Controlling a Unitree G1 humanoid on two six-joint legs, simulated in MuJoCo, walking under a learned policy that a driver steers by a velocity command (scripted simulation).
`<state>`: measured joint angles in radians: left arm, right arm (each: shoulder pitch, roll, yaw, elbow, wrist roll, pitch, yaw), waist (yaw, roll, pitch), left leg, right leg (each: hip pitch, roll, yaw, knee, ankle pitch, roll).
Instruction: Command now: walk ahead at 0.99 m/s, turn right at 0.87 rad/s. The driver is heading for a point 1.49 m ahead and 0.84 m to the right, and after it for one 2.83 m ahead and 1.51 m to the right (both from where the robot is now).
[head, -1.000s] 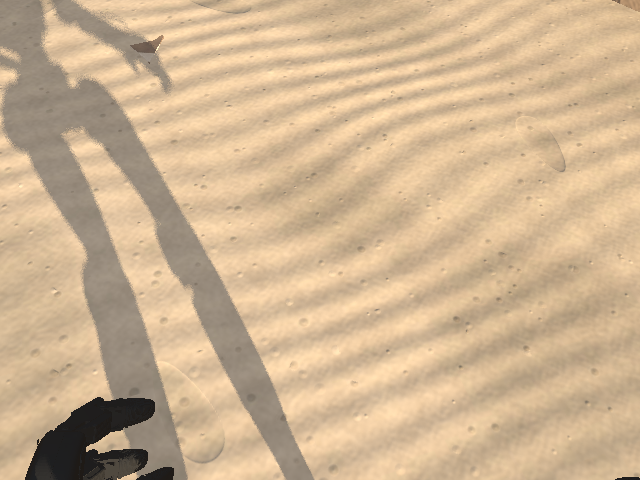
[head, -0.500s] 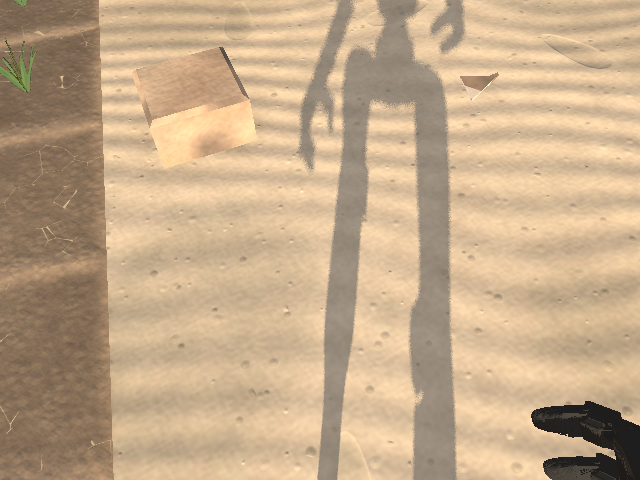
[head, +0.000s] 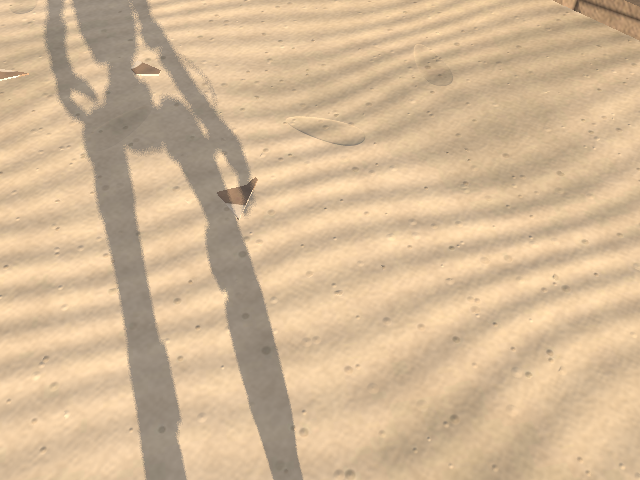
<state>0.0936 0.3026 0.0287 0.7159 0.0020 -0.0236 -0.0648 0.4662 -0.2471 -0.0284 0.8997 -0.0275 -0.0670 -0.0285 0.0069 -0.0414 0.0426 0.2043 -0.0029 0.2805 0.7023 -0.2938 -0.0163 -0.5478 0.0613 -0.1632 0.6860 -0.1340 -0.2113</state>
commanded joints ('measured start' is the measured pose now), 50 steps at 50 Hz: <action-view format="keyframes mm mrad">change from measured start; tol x64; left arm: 1 409 294 102 95 7 29 38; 50 209 112 46 3 25 -36 86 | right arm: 1 -170 -49 0 -231 -29 -29 18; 50 -123 -138 1 -232 -34 1 30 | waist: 1 83 -214 -134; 50 -54 157 2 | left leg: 1 -911 -65 -185 1064 -212 -1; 16 -605 39 -300 -134 369 -30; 23 56 437 -1147 -483 -687 144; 42 -210 278 -28 42 1453 11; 45 -1037 -8 -237 1016 -213 -12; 50 -859 162 -337 621 -63 -11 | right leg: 1 841 -153 518 -2 324 -174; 3 818 -316 1016 -483 -410 -273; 15 282 -51 546 -463 255 -39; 23 -262 -4 302 765 -243 81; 41 189 47 -46 80 -9 -4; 45 1100 -343 857 -205 -33 -299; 50 387 -219 602 -479 -40 -146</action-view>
